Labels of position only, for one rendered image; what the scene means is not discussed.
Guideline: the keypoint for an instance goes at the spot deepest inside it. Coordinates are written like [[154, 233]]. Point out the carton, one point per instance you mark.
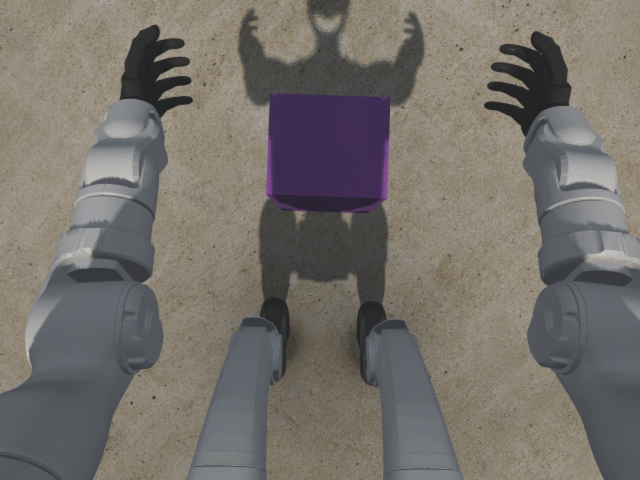
[[328, 153]]

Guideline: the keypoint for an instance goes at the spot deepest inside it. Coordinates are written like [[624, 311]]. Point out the left robot upper arm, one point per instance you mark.
[[86, 341]]

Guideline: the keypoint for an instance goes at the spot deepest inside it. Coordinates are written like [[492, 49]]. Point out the robot left thigh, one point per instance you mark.
[[233, 440]]

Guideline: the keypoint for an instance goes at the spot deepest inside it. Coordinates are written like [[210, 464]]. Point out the right robot upper arm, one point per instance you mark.
[[589, 335]]

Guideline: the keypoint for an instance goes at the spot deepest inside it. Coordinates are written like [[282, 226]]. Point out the left robot hand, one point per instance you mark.
[[141, 72]]

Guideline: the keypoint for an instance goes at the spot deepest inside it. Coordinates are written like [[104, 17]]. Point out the left robot shin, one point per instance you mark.
[[256, 322]]

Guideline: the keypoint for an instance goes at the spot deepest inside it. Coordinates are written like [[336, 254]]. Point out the left robot forearm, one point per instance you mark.
[[115, 205]]

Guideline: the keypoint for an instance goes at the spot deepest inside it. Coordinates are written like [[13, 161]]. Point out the right robot forearm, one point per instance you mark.
[[580, 210]]

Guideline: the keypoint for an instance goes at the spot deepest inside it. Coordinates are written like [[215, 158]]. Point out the right robot hand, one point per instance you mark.
[[548, 86]]

